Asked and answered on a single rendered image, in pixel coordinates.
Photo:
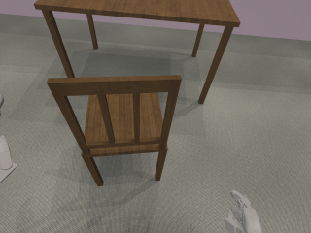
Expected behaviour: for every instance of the table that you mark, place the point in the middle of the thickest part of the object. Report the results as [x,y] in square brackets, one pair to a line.
[209,12]

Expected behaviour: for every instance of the right robot hand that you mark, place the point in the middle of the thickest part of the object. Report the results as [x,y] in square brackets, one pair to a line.
[246,221]

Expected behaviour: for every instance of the chair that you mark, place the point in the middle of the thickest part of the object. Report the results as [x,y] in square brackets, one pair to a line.
[123,115]

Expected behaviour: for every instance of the left robot hand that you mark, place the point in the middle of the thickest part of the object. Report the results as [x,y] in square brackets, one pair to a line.
[7,166]

